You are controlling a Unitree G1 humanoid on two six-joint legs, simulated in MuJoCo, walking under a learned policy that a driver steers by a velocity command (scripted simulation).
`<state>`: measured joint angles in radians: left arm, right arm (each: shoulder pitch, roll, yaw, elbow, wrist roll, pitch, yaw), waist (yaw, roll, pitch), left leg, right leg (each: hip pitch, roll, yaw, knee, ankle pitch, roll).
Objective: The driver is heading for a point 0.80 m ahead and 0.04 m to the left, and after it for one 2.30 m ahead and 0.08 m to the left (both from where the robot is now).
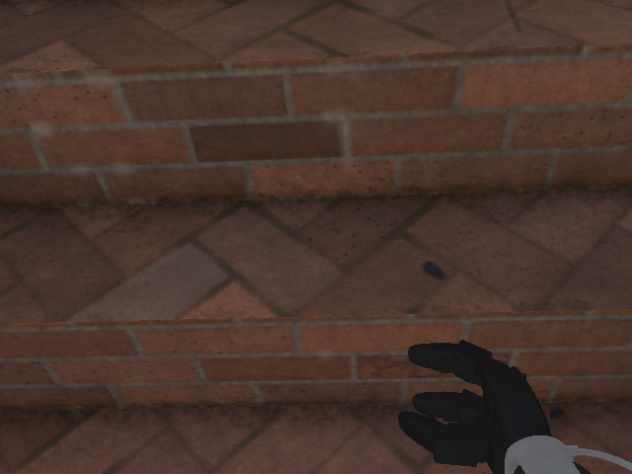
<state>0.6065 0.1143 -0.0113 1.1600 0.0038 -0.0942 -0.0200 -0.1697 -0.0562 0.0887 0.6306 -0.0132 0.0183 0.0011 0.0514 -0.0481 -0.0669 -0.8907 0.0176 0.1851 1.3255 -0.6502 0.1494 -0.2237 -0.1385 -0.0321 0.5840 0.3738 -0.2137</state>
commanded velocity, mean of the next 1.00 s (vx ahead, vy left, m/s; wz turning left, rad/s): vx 0.50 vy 0.00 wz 0.00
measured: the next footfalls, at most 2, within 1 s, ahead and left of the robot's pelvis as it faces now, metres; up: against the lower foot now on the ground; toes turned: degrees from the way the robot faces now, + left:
right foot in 0.36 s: +0.07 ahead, -0.13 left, -0.02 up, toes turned +4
left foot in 0.74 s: +0.02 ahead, +0.07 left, +0.02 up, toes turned -1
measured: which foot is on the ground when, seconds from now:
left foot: down 0.00-0.32, up 0.34-0.72, down 0.74-0.80, up 0.82-0.90, down 0.92-1.00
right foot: up 0.00-0.34, down 0.36-0.94, up 0.96-1.00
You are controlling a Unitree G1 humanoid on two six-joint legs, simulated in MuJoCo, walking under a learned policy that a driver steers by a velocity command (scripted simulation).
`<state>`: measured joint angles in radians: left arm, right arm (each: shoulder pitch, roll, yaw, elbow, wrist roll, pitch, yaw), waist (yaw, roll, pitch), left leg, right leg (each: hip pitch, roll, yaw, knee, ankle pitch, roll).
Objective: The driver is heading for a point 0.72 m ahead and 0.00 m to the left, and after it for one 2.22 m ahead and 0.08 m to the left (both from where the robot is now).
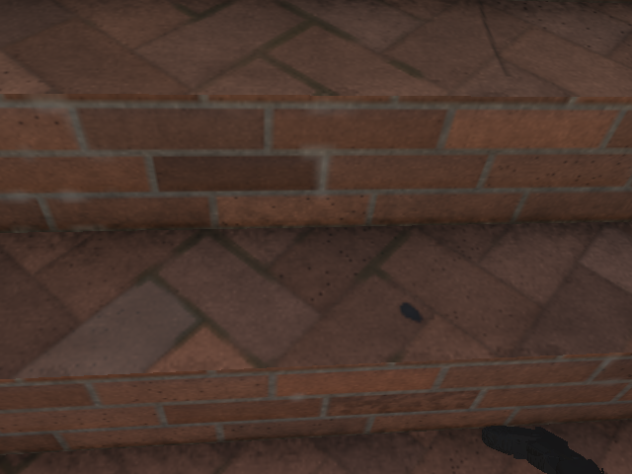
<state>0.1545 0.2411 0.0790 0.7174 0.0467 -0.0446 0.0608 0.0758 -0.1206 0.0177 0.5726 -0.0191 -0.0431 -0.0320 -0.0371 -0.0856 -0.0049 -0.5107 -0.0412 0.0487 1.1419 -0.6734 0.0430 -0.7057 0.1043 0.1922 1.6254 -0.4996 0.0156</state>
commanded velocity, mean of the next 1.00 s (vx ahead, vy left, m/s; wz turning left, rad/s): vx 0.50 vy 0.00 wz -0.06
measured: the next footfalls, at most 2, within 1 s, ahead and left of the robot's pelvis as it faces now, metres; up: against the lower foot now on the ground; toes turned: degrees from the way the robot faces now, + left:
right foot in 0.34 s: +0.23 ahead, -0.04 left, +0.24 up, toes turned -5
left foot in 0.86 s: +0.30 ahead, +0.25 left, +0.24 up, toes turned +5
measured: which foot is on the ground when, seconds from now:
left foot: down 0.00-0.36, up 0.38-0.84, down 0.86-1.00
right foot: up 0.00-0.32, down 0.34-0.80, up 0.82-1.00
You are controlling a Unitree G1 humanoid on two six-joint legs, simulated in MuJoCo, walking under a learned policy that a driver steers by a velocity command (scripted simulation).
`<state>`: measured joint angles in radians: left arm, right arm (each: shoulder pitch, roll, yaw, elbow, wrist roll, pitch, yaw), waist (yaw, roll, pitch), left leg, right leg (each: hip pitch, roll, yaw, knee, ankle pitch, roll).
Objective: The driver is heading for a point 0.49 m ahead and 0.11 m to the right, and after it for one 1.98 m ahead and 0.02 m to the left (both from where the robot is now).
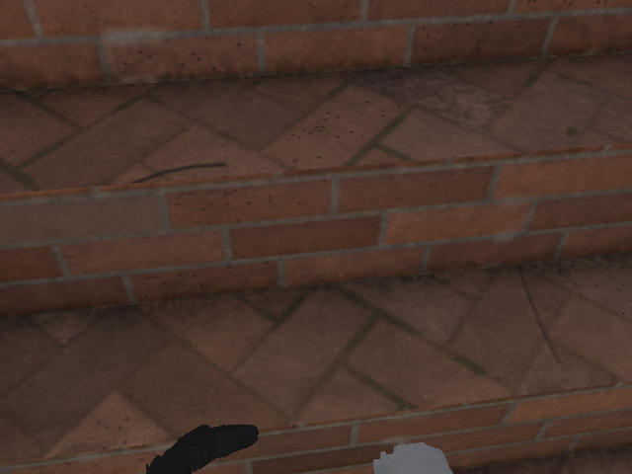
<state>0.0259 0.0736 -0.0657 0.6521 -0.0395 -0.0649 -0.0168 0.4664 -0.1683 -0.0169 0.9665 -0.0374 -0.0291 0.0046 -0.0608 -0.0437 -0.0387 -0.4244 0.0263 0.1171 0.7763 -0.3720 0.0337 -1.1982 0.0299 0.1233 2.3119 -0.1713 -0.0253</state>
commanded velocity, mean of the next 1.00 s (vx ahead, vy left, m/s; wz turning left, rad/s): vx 0.45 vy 0.02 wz -0.07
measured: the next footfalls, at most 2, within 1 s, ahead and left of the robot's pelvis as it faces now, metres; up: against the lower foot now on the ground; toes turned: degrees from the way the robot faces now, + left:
right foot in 0.46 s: +0.28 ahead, -0.34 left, +0.24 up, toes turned -18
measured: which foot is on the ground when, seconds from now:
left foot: down 0.00-0.48, up 0.50-1.00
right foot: up 0.00-0.44, down 0.46-1.00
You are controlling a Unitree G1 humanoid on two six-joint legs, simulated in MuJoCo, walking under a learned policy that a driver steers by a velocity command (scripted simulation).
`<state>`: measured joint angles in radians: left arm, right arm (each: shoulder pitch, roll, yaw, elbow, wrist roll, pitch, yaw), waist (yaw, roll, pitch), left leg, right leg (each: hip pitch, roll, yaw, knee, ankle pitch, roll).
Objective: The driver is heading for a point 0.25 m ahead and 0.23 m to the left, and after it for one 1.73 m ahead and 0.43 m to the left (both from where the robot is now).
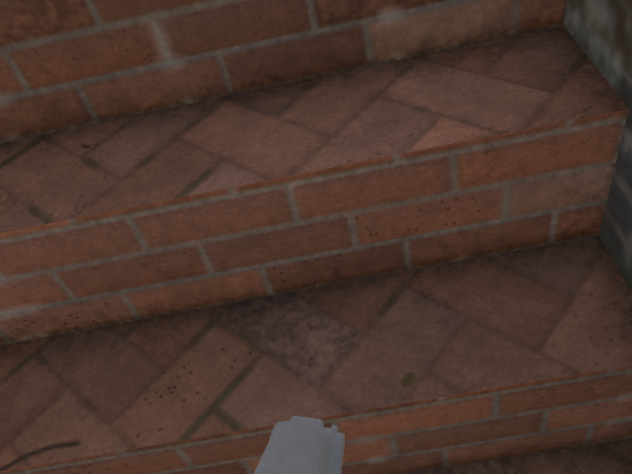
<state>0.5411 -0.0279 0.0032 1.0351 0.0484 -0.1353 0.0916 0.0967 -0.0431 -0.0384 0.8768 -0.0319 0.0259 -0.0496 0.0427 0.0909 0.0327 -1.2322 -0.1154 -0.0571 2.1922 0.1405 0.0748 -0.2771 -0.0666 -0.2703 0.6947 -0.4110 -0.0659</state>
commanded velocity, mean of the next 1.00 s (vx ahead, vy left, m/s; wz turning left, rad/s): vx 0.48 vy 0.02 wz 0.58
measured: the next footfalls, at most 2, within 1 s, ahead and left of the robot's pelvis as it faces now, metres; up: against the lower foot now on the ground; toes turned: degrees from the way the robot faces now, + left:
left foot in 0.46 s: +0.25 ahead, -0.02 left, +0.24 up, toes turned +16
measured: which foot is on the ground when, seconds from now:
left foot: up 0.00-0.44, down 0.46-0.88, up 0.90-1.00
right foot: down 0.00-0.44, up 0.46-1.00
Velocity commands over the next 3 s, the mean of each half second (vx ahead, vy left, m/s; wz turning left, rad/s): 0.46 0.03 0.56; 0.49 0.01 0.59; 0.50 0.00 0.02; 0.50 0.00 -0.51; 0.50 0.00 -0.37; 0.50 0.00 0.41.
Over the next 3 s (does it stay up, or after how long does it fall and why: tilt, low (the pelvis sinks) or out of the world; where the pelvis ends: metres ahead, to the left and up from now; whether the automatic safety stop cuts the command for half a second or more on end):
stays up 0.34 0.04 0.43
